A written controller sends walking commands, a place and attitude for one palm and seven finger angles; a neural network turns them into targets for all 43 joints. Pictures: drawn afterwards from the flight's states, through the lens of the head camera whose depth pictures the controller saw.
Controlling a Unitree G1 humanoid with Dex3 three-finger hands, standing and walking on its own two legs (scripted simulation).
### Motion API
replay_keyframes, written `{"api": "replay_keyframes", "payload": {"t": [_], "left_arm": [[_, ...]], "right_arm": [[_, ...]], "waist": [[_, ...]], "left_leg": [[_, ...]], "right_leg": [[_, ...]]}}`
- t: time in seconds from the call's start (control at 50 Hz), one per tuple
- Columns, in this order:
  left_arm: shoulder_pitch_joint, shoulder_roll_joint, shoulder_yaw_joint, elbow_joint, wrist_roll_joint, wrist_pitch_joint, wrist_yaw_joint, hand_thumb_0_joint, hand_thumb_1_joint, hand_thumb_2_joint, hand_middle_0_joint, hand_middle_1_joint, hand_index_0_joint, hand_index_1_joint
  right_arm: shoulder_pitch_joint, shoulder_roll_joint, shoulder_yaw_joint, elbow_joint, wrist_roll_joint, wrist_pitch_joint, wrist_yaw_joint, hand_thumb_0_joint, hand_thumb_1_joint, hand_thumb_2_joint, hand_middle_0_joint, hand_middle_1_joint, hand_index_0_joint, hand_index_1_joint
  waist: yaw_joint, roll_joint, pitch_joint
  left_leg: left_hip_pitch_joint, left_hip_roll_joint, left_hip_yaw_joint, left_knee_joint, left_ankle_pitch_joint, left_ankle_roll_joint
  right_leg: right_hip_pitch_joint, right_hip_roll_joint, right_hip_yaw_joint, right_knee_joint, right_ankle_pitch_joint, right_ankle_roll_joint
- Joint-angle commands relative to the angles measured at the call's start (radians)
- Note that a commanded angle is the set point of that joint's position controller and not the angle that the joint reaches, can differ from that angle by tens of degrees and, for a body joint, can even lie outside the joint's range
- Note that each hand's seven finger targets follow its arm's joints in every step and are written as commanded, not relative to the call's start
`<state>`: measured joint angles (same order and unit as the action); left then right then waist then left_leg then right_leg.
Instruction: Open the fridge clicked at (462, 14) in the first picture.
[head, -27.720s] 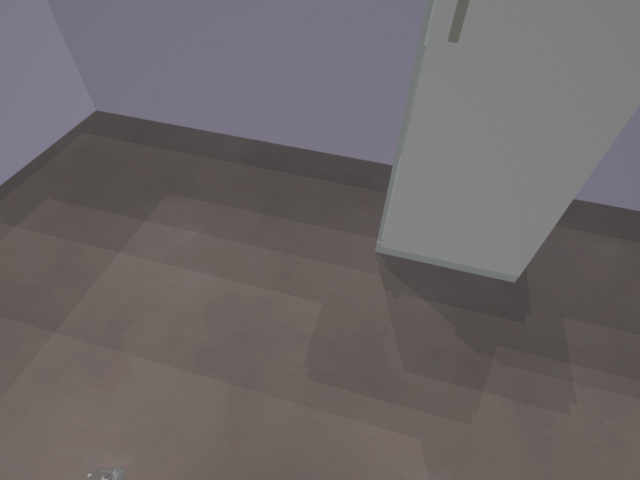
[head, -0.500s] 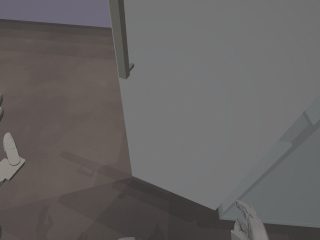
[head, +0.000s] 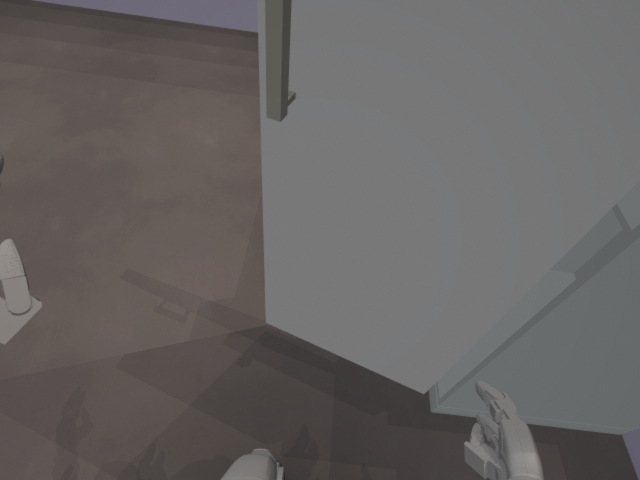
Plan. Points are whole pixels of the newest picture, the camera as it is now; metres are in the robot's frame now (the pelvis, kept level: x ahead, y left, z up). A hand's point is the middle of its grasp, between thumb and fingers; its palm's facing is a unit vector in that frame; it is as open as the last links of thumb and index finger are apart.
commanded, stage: step back with the hand held close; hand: left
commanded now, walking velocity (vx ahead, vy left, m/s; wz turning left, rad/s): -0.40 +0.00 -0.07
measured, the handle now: (286, 8) +0.58 +0.11 +0.28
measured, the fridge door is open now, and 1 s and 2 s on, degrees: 72 72 72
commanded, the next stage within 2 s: stop stepping back and stand still in 0.54 s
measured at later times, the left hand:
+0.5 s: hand out of the picture +0.16 +0.27 +0.18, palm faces +0.29 -0.85 -0.45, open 7.4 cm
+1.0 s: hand out of the picture +0.09 +0.32 +0.18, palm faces +0.36 -0.87 -0.35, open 7.4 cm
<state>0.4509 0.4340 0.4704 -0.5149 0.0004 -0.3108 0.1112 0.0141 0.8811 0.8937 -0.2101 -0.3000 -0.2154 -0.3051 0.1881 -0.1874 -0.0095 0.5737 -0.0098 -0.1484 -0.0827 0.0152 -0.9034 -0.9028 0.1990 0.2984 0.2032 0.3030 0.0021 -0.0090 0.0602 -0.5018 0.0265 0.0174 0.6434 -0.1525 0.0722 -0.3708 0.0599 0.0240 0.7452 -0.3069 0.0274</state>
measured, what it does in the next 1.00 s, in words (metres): walks backwards: right foot, then left foot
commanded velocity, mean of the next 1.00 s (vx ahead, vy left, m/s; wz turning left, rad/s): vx -0.18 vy -0.03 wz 0.02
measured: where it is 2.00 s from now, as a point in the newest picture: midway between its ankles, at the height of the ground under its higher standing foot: outside the picture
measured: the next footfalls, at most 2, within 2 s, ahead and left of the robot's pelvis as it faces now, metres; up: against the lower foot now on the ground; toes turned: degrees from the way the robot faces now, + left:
right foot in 0.10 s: -0.05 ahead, -0.13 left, +0.00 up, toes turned -2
left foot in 0.58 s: +0.06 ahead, +0.09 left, +0.00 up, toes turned -7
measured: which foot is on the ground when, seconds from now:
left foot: down 0.00-0.46, up 0.48-0.56, down 0.58-0.88, up 0.90-0.98, down 1.00-1.00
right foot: up 0.00-0.08, down 0.10-0.58, up 0.60-0.86, down 0.88-1.00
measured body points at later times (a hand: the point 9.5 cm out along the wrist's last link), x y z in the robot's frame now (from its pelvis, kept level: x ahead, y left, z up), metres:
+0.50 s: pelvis -0.06 +0.02 +0.01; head -0.04 +0.07 +0.46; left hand +0.14 +0.31 +0.20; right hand +0.09 -0.24 -0.04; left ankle +0.09 +0.08 -0.71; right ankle -0.10 -0.12 -0.72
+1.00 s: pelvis -0.13 +0.07 +0.01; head -0.16 +0.11 +0.45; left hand +0.07 +0.37 +0.19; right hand +0.00 -0.19 -0.06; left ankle -0.05 +0.13 -0.72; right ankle -0.20 -0.04 -0.72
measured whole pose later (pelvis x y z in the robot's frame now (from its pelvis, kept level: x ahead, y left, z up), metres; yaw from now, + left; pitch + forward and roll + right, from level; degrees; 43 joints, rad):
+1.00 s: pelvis -0.13 +0.07 +0.01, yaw -8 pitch -1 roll -4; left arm 0.50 0.42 0.40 -0.48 -0.06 -0.15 0.13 0.01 0.88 0.89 -0.21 -0.30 -0.22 -0.31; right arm 0.27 -0.20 0.01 0.67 -0.01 -0.10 -0.08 0.01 -0.90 -0.90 0.20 0.30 0.21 0.30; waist 0.04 -0.01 -0.10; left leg -0.41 -0.01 0.01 0.66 -0.29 0.00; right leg -0.13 0.05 -0.06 0.50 -0.36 -0.02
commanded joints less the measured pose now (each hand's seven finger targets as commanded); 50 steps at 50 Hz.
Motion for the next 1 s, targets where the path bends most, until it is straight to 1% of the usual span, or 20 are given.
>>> {"api": "replay_keyframes", "payload": {"t": [0.0, 0.06, 0.14, 0.24, 0.3, 0.34, 0.38, 0.42, 0.46, 0.52, 0.56, 0.58, 0.66, 0.76, 0.8, 0.84, 0.86, 0.9, 0.94, 0.98], "left_arm": [[0.029, 0.144, 0.116, -0.218, -0.037, -0.073, 0.013, 0.0, 0.9, 0.9, -0.2, -0.3, -0.2, -0.3], [-0.008, 0.139, 0.065, -0.242, -0.05, -0.079, 0.014, 0.0, 0.9, 0.9, -0.2, -0.3, -0.2, -0.3], [-0.139, 0.173, 0.032, -0.195, -0.043, -0.051, 0.03, 0.0, 0.9, 0.9, -0.2, -0.3, -0.2, -0.3], [-0.056, 0.202, 0.067, -0.168, -0.055, -0.031, 0.025, 0.0, 0.9, 0.9, -0.2, -0.3, -0.2, -0.3], [0.033, 0.221, 0.14, -0.18, -0.069, -0.04, 0.014, 0.0, 0.9, 0.9, -0.2, -0.3, -0.2, -0.3], [0.083, 0.221, 0.151, -0.195, -0.085, -0.038, 0.004, 0.0, 0.9, 0.9, -0.2, -0.3, -0.2, -0.3], [0.14, 0.191, 0.116, -0.227, -0.101, -0.031, 0.003, 0.0, 0.9, 0.9, -0.2, -0.3, -0.2, -0.3], [0.09, 0.219, 0.095, -0.286, -0.092, -0.037, 0.018, 0.0, 0.9, 0.9, -0.2, -0.3, -0.2, -0.3], [0.046, 0.216, 0.074, -0.251, -0.067, -0.015, 0.033, 0.0, 0.9, 0.9, -0.2, -0.3, -0.2, -0.3], [-0.087, 0.19, 0.034, -0.198, -0.034, 0.003, 0.041, 0.0, 0.9, 0.9, -0.2, -0.3, -0.2, -0.3], [-0.165, 0.231, 0.052, -0.244, -0.024, -0.027, 0.034, 0.0, 0.9, 0.9, -0.2, -0.3, -0.2, -0.3], [-0.036, 0.218, 0.083, -0.164, -0.037, -0.033, 0.027, 0.0, 0.9, 0.9, -0.2, -0.3, -0.2, -0.3], [0.083, 0.166, 0.069, -0.268, -0.049, -0.016, 0.024, 0.0, 0.9, 0.9, -0.2, -0.3, -0.2, -0.3], [0.15, 0.18, 0.069, -0.25, -0.062, 0.067, 0.03, 0.0, 0.9, 0.9, -0.2, -0.3, -0.2, -0.3], [0.13, 0.193, 0.062, -0.244, -0.066, 0.086, 0.025, 0.0, 0.9, 0.9, -0.2, -0.3, -0.2, -0.3], [0.045, 0.236, 0.109, -0.231, -0.083, 0.092, 0.035, 0.0, 0.9, 0.9, -0.2, -0.3, -0.2, -0.3], [-0.017, 0.24, 0.125, -0.216, -0.087, 0.094, 0.044, 0.0, 0.9, 0.9, -0.2, -0.3, -0.2, -0.3], [-0.052, 0.121, 0.014, -0.086, -0.079, 0.131, 0.031, 0.0, 0.9, 0.9, -0.2, -0.3, -0.2, -0.3], [-0.155, 0.118, -0.023, -0.08, -0.051, 0.128, 0.036, 0.0, 0.9, 0.9, -0.2, -0.3, -0.2, -0.3], [-0.232, 0.133, -0.031, -0.112, -0.034, 0.113, 0.036, 0.0, 0.9, 0.9, -0.2, -0.3, -0.2, -0.3]], "right_arm": [[-0.058, -0.149, -0.064, -0.139, -0.002, -0.074, 0.004, 0.0, -0.9, -0.9, 0.2, 0.3, 0.2, 0.3], [-0.039, -0.13, -0.054, -0.093, -0.013, -0.069, 0.017, 0.0, -0.9, -0.9, 0.2, 0.3, 0.2, 0.3], [-0.079, -0.125, -0.054, -0.086, 0.007, -0.048, -0.014, 0.0, -0.9, -0.9, 0.2, 0.3, 0.2, 0.3], [-0.122, -0.129, -0.034, -0.12, 0.005, -0.011, -0.023, 0.0, -0.9, -0.9, 0.2, 0.3, 0.2, 0.3], [-0.139, -0.163, -0.047, -0.157, -0.016, -0.007, -0.02, 0.0, -0.9, -0.9, 0.2, 0.3, 0.2, 0.3], [-0.102, -0.148, -0.055, -0.158, -0.022, 0.004, -0.009, 0.0, -0.9, -0.9, 0.2, 0.3, 0.2, 0.3], [-0.085, -0.129, -0.047, -0.167, -0.004, 0.002, 0.008, 0.0, -0.9, -0.9, 0.2, 0.3, 0.2, 0.3], [-0.047, -0.124, -0.043, -0.142, 0.007, 0.001, 0.008, 0.0, -0.9, -0.9, 0.2, 0.3, 0.2, 0.3], [-0.027, -0.129, -0.047, -0.104, -0.007, -0.014, 0.002, 0.0, -0.9, -0.9, 0.2, 0.3, 0.2, 0.3], [-0.048, -0.139, -0.013, -0.083, -0.007, -0.008, -0.017, 0.0, -0.9, -0.9, 0.2, 0.3, 0.2, 0.3], [-0.095, -0.173, -0.038, -0.105, 0.01, -0.038, -0.03, 0.0, -0.9, -0.9, 0.2, 0.3, 0.2, 0.3], [-0.065, -0.171, -0.049, -0.098, -0.01, -0.057, -0.021, 0.0, -0.9, -0.9, 0.2, 0.3, 0.2, 0.3], [-0.028, -0.152, -0.055, -0.114, -0.015, -0.067, 0.008, 0.0, -0.9, -0.9, 0.2, 0.3, 0.2, 0.3], [-0.034, -0.15, -0.033, -0.127, -0.021, -0.042, 0.009, 0.0, -0.9, -0.9, 0.2, 0.3, 0.2, 0.3], [-0.012, -0.142, -0.029, -0.117, -0.017, -0.019, 0.001, 0.0, -0.9, -0.9, 0.2, 0.3, 0.2, 0.3], [-0.026, -0.132, -0.023, -0.093, -0.027, 0.0, -0.005, 0.0, -0.9, -0.9, 0.2, 0.3, 0.2, 0.3], [-0.032, -0.131, -0.011, -0.077, -0.044, -0.003, -0.007, 0.0, -0.9, -0.9, 0.2, 0.3, 0.2, 0.3], [-0.009, -0.152, -0.048, -0.066, 0.007, -0.01, -0.016, 0.0, -0.9, -0.9, 0.2, 0.3, 0.2, 0.3], [-0.05, -0.167, -0.036, -0.06, 0.013, -0.003, -0.018, 0.0, -0.9, -0.9, 0.2, 0.3, 0.2, 0.3], [-0.057, -0.174, -0.017, -0.063, 0.008, -0.016, -0.026, 0.0, -0.9, -0.9, 0.2, 0.3, 0.2, 0.3]], "waist": [[0.028, 0.215, -0.179], [0.014, 0.192, -0.206], [-0.001, -0.112, -0.258], [-0.002, 0.032, -0.155], [0.026, 0.296, -0.18], [0.035, 0.247, -0.226], [0.035, 0.18, -0.27], [0.006, -0.038, -0.246], [0.002, -0.151, -0.17], [-0.032, 0.037, -0.065], [0.018, 0.286, -0.179], [0.032, 0.299, -0.273], [0.037, 0.19, -0.28], [0.02, 0.266, -0.207], [0.008, 0.111, -0.2], [0.002, -0.074, -0.183], [-0.002, -0.04, -0.202], [-0.015, -0.229, -0.123], [-0.03, -0.102, 0.004], [-0.033, 0.142, 0.044]], "left_leg": [[-0.01, 0.239, -0.242, -0.402, -0.386, 0.038], [0.222, 0.181, -0.187, -0.257, -0.07, -0.033], [0.469, 0.048, 0.006, -0.034, 0.045, -0.079], [0.379, 0.077, -0.079, -0.177, -0.049, -0.057], [0.005, 0.242, -0.31, -0.598, -0.463, -0.058], [-0.007, 0.235, -0.259, -0.557, -0.423, -0.071], [0.142, 0.139, -0.123, -0.386, -0.232, -0.085], [0.389, -0.002, 0.009, -0.018, -0.127, -0.119], [0.379, -0.037, -0.027, 0.251, -0.215, -0.113], [0.24, 0.014, -0.058, -0.208, 0.108, -0.083], [0.233, 0.222, -0.283, -0.398, 0.434, -0.014], [0.217, 0.286, -0.38, -0.476, 0.142, -0.018], [0.252, 0.22, -0.302, -0.518, -0.234, 0.018], [0.172, 0.096, -0.174, -0.592, -0.405, -0.142], [0.251, -0.004, -0.018, -0.371, -0.256, -0.166], [0.401, -0.022, -0.01, 0.035, -0.119, -0.105], [0.378, -0.002, -0.027, 0.065, -0.08, -0.102], [0.344, -0.019, -0.068, 0.182, -0.155, -0.1], [0.276, 0.022, -0.069, 0.099, -0.181, -0.069], [0.244, 0.055, -0.129, -0.208, -0.222, -0.041]], "right_leg": [[0.212, 0.008, -0.045, -0.073, -0.155, -0.037], [0.129, -0.103, 0.072, -0.42, 0.011, -0.069], [-0.084, -0.225, 0.151, -0.421, 0.351, -0.056], [-0.121, -0.114, 0.055, -0.373, 0.07, -0.036], [0.261, 0.043, -0.039, -0.145, -0.143, -0.052], [0.325, 0.027, -0.049, -0.179, -0.158, -0.075], [0.238, -0.033, -0.023, -0.354, -0.12, -0.077], [-0.122, -0.245, 0.167, -0.559, -0.123, -0.14], [-0.304, -0.38, 0.241, -0.57, -0.111, -0.222], [-0.052, -0.187, 0.027, -0.255, 0.412, -0.067], [0.102, 0.001, -0.006, -0.005, -0.057, -0.021], [0.138, 0.03, 0.032, 0.146, -0.237, -0.029], [0.124, 0.022, -0.011, 0.062, -0.189, -0.041], [0.332, 0.074, -0.127, -0.373, -0.171, -0.067], [0.282, -0.018, -0.066, -0.528, -0.098, -0.099], [-0.073, -0.275, 0.115, -0.617, -0.171, -0.188], [-0.073, -0.324, 0.122, -0.583, -0.115, -0.214], [-0.179, -0.299, 0.15, -0.557, -0.406, -0.216], [-0.179, -0.301, 0.134, -0.499, -0.328, -0.195], [-0.1, -0.159, 0.02, -0.274, -0.229, -0.115]]}}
